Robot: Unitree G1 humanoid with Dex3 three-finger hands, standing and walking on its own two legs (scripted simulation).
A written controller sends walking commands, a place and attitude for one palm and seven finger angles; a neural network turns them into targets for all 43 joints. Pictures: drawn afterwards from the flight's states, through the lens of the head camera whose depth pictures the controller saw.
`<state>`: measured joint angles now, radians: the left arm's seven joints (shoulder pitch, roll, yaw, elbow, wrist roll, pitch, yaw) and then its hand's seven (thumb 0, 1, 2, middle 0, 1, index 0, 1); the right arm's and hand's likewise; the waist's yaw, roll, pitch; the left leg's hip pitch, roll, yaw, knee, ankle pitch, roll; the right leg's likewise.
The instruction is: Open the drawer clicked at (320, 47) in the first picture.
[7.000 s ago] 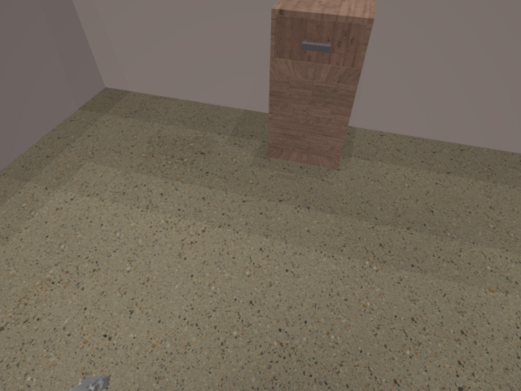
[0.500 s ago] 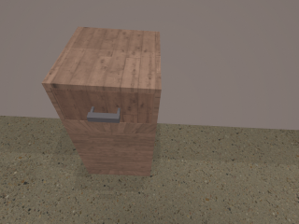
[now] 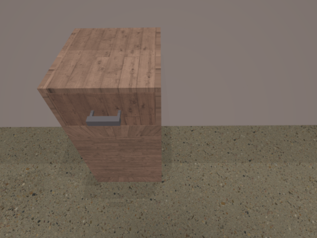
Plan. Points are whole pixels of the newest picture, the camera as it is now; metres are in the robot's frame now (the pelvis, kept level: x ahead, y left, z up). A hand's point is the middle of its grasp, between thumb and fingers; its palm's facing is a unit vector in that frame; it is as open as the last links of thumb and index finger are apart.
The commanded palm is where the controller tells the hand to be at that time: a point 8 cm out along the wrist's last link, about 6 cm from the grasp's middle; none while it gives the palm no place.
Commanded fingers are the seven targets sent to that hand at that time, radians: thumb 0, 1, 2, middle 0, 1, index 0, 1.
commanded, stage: look again from close up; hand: left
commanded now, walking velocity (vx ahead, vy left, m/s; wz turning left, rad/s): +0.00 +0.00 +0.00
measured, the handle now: (104, 116) +0.53 +0.23 -0.07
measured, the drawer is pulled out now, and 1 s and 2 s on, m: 0.00 0.00 0.00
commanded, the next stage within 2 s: come to a stop and stand still in 0.34 s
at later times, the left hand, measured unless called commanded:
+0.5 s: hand out of the picture -0.03 +0.13 -0.17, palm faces +0.02 -0.99 -0.17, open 7.4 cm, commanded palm none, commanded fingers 0.00 0.90 0.90 -0.20 -0.30 -0.20 -0.30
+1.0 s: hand out of the picture +0.03 +0.18 -0.17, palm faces +0.04 -0.98 -0.20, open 7.4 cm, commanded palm none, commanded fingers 0.00 0.90 0.90 -0.20 -0.30 -0.20 -0.30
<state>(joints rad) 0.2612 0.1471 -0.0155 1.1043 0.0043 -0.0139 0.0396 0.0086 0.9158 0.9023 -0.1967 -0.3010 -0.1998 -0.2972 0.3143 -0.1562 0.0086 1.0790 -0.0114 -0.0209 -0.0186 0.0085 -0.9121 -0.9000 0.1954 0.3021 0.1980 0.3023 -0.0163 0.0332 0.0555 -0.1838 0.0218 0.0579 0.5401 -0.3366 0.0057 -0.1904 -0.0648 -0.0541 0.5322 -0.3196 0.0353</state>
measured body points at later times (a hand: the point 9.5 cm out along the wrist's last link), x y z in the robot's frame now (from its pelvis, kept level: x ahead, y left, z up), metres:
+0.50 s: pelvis -0.02 -0.04 +0.00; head -0.01 -0.04 +0.45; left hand -0.03 +0.18 -0.15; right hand -0.04 -0.25 -0.16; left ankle -0.03 +0.11 -0.73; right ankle -0.02 -0.14 -0.73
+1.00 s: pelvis -0.01 +0.00 +0.00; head -0.03 +0.00 +0.45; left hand +0.03 +0.23 -0.15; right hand +0.04 -0.24 -0.15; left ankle -0.03 +0.11 -0.73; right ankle -0.02 -0.14 -0.73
